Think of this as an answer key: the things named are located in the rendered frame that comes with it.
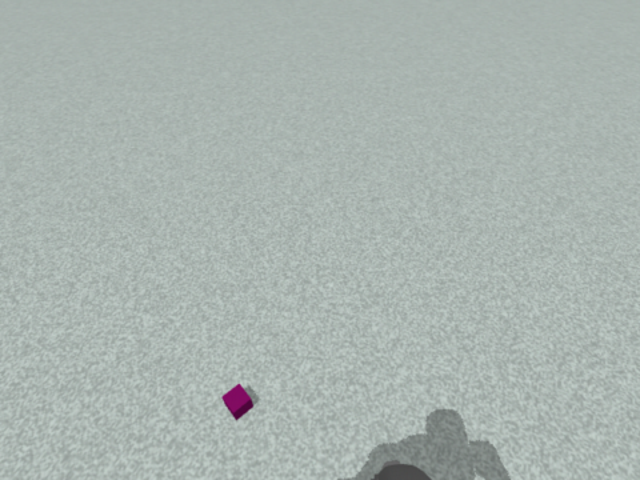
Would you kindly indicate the cube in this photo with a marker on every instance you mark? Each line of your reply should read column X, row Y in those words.
column 237, row 401

